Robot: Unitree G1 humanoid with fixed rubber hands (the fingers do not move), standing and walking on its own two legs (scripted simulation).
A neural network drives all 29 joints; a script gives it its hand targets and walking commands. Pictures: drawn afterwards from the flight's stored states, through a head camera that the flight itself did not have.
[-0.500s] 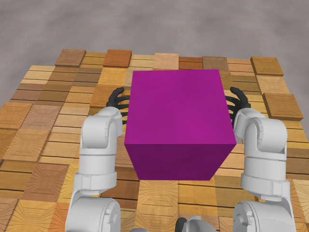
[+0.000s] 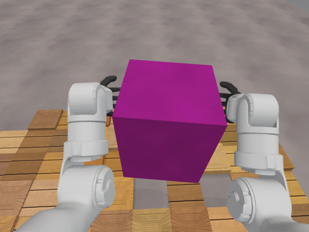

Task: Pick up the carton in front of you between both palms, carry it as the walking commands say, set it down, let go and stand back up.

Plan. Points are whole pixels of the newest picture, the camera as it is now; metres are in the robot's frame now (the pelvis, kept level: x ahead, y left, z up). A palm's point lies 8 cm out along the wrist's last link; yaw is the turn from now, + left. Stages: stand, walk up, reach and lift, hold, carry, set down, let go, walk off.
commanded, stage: carry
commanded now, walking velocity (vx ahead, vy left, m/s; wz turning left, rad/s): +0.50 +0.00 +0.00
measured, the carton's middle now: (165, 124) +0.38 -0.02 +0.10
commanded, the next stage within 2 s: none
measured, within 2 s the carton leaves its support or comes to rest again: neither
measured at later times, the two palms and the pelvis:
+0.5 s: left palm (121, 72) +0.65 +0.12 +0.09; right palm (199, 67) +0.68 -0.18 +0.09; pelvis +0.29 -0.06 -0.01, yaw +0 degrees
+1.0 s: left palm (136, 45) +1.01 +0.07 +0.03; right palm (193, 45) +0.99 -0.23 +0.03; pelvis +0.64 -0.06 -0.07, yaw -1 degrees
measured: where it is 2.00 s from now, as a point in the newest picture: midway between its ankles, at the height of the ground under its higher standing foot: (158, 123)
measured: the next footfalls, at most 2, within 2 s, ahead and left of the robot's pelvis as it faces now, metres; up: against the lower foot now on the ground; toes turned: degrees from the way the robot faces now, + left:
right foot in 0.12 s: +0.25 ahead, -0.11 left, -0.01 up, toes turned -3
left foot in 0.66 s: +0.57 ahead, +0.01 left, -0.06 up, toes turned +4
